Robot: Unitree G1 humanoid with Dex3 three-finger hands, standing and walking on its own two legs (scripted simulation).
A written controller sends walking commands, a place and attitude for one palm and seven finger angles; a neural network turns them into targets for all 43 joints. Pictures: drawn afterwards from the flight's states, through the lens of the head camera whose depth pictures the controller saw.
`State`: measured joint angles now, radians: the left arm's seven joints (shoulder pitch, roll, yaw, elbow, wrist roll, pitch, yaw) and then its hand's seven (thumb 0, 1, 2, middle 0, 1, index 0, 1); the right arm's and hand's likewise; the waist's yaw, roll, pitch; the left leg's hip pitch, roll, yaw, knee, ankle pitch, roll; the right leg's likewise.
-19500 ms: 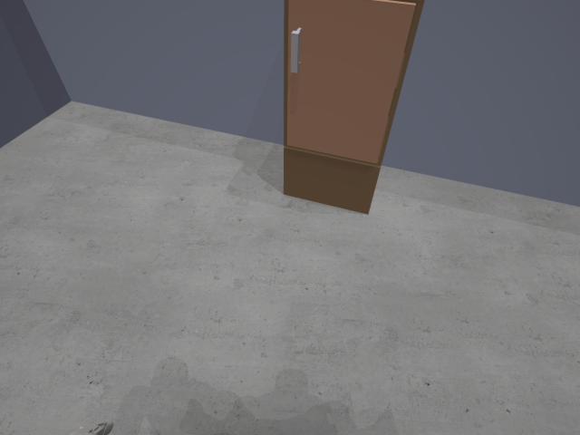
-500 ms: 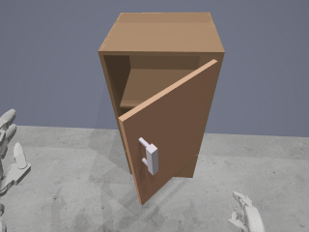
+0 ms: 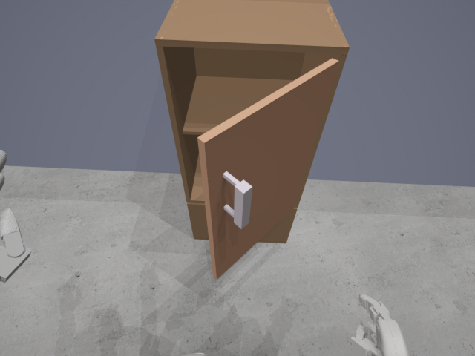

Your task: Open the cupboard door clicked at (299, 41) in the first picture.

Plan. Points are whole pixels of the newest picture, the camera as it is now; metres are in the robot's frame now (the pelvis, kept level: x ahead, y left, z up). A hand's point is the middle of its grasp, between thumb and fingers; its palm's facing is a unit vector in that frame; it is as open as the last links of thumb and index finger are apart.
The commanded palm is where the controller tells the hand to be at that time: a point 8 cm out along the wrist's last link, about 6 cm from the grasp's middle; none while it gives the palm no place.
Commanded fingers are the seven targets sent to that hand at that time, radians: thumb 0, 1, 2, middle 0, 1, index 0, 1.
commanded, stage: step back with the hand held close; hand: left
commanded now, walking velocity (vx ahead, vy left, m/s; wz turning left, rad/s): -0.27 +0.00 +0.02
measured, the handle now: (235, 200) +0.41 +0.03 -0.01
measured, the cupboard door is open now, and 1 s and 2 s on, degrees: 47 47 47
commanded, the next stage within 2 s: stop stepping back and stand still in 0.64 s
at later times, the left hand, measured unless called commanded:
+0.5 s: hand out of the picture +0.12 +0.28 +0.17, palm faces +0.48 -0.75 -0.46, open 7.4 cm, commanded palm +0.04 +0.32 +0.18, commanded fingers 0.00 0.90 0.90 -0.20 -0.30 -0.20 -0.30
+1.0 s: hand out of the picture +0.03 +0.25 +0.18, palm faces +0.36 -0.83 -0.42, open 7.4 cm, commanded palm -0.04 +0.29 +0.18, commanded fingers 0.00 0.90 0.90 -0.20 -0.30 -0.20 -0.30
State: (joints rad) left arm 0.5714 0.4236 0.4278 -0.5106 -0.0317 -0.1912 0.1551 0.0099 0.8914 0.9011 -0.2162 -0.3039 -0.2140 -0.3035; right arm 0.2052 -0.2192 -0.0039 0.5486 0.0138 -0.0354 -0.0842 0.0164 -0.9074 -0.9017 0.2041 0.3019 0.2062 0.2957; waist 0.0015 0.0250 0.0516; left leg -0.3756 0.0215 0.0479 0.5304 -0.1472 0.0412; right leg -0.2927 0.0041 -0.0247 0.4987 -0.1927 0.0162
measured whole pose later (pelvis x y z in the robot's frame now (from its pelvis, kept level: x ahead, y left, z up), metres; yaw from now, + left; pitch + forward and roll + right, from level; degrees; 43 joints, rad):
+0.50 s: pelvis -0.08 +0.01 -0.01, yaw +4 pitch -1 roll -5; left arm 0.49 0.45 0.45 -0.58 -0.02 -0.23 0.17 0.01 0.89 0.90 -0.22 -0.30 -0.21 -0.30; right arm 0.17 -0.20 -0.04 0.62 -0.01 -0.09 -0.07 0.02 -0.91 -0.90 0.20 0.30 0.21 0.30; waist -0.02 0.02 0.08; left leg -0.51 0.03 0.01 0.59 -0.07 0.07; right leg -0.49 0.10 0.04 0.95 -0.41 0.02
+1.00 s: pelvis -0.20 +0.00 +0.00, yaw -4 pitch -2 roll -1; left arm 0.51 0.47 0.46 -0.49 -0.06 -0.17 0.15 0.01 0.89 0.90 -0.22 -0.30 -0.21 -0.30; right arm 0.22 -0.16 0.01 0.64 -0.02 -0.15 -0.06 0.02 -0.91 -0.90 0.20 0.30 0.21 0.30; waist -0.05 -0.05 0.00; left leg -0.39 -0.02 0.03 0.41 -0.08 0.03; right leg -0.25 0.08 0.02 0.72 -0.52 -0.02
